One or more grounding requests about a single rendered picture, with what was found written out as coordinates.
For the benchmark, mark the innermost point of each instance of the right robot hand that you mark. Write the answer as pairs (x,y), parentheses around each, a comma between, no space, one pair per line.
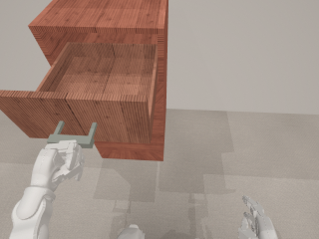
(261,225)

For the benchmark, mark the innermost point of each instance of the cabinet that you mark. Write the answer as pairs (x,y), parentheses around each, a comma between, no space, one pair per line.
(113,22)

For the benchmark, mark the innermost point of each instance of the left robot hand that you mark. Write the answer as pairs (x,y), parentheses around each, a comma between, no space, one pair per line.
(65,155)

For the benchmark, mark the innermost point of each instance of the left robot forearm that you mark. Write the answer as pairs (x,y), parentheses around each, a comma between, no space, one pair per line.
(31,214)

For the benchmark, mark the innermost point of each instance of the robot left thigh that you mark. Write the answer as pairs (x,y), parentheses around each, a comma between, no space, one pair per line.
(131,233)

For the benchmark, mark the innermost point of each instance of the handle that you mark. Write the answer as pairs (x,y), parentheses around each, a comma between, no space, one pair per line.
(85,141)

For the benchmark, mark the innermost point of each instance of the robot left shin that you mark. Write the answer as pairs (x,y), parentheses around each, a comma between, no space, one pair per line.
(133,226)

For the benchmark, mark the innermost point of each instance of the drawer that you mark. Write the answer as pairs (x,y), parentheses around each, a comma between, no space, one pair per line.
(112,84)

